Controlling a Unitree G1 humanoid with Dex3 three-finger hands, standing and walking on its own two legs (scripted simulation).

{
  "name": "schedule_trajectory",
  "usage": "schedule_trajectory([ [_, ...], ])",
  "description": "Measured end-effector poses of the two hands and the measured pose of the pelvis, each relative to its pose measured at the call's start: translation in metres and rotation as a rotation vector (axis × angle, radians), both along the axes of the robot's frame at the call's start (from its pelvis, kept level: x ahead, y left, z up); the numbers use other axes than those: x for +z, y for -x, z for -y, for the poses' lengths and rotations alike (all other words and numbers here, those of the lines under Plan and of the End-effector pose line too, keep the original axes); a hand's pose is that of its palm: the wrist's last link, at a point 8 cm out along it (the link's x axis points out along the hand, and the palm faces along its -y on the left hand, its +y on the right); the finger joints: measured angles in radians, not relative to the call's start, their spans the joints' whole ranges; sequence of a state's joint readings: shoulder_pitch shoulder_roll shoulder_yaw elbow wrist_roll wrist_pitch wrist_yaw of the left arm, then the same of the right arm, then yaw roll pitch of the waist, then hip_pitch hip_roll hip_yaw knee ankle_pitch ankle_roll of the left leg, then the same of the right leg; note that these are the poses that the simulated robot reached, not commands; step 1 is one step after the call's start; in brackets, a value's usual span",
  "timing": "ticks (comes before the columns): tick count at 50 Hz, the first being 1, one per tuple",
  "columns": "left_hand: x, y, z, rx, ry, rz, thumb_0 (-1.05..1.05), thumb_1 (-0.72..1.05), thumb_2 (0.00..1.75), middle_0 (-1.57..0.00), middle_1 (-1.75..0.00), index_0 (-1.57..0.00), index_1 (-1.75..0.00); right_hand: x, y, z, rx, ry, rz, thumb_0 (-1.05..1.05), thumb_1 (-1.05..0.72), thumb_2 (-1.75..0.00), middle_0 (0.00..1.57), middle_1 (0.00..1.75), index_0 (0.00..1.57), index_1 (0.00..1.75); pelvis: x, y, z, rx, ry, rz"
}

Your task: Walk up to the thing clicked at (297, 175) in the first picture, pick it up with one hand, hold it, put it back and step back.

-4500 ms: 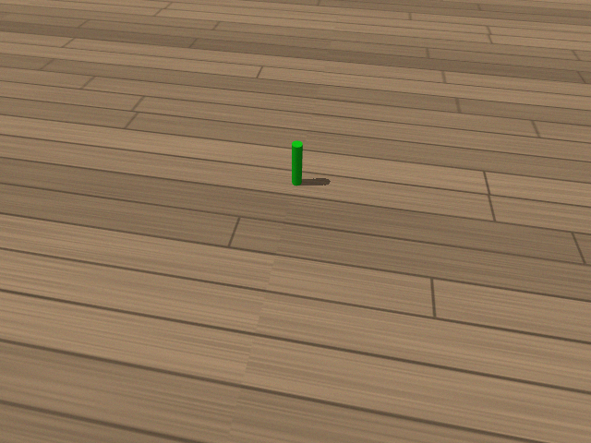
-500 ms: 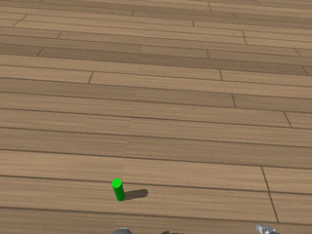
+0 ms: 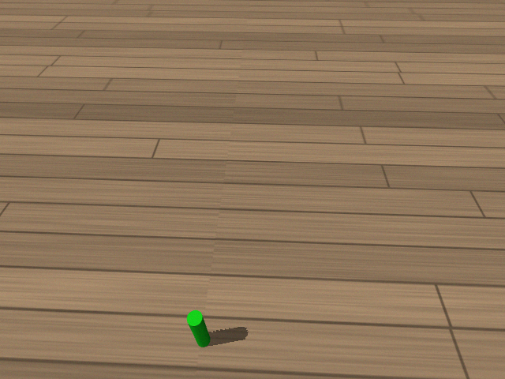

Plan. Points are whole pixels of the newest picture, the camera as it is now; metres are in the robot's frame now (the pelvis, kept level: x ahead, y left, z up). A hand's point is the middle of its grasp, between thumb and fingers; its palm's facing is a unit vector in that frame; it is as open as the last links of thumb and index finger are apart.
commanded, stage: walk up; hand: left
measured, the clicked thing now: (199, 329) +0.40 +0.21 -0.66
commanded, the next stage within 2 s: none
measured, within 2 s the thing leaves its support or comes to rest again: neither
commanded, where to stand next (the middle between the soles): +0.06 +0.00 m, yaw +0 degrees
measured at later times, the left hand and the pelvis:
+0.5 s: hand out of the picture +0.09 +0.26 -0.16, palm faces -0.04 -0.94 -0.34, open 7.4 cm; pelvis +0.01 +0.01 +0.00, yaw +0 degrees
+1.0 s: hand out of the picture +0.08 +0.26 -0.15, palm faces -0.05 -0.93 -0.37, open 7.4 cm; pelvis +0.03 +0.00 +0.00, yaw -1 degrees
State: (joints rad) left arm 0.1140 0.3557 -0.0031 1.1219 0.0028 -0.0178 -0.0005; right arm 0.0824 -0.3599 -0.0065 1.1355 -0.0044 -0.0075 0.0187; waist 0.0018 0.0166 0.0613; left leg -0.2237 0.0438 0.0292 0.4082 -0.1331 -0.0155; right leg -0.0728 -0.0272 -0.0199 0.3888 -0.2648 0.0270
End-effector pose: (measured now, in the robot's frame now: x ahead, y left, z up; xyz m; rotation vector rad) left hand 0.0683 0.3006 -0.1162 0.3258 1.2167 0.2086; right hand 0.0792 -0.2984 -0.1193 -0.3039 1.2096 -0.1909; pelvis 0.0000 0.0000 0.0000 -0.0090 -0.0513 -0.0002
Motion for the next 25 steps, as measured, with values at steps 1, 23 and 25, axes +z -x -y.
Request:
schedule_trajectory([
  [1, 0.000, -0.005, 0.001, -0.005, 0.004, 0.006, 0.00, 0.90, 0.90, -0.21, -0.30, -0.20, -0.30, 0.001, 0.001, 0.000, -0.005, 0.003, -0.004, 0.00, -0.91, -0.90, 0.20, 0.30, 0.20, 0.30, 0.000, -0.001, 0.000, -0.001, 0.000, 0.000],
  [23, -0.002, -0.018, -0.004, -0.017, 0.015, -0.025, 0.00, 0.90, 0.90, -0.21, -0.30, -0.20, -0.30, 0.003, 0.003, -0.010, -0.024, 0.001, -0.024, 0.00, -0.91, -0.90, 0.20, 0.30, 0.20, 0.30, 0.004, -0.009, -0.007, -0.002, -0.003, -0.017],
  [25, -0.002, -0.015, -0.006, -0.010, 0.012, -0.035, 0.00, 0.90, 0.90, -0.21, -0.30, -0.20, -0.30, 0.003, 0.000, -0.012, -0.021, -0.002, -0.023, 0.00, -0.91, -0.90, 0.20, 0.30, 0.20, 0.30, 0.004, -0.010, -0.008, -0.003, -0.004, -0.017],
])
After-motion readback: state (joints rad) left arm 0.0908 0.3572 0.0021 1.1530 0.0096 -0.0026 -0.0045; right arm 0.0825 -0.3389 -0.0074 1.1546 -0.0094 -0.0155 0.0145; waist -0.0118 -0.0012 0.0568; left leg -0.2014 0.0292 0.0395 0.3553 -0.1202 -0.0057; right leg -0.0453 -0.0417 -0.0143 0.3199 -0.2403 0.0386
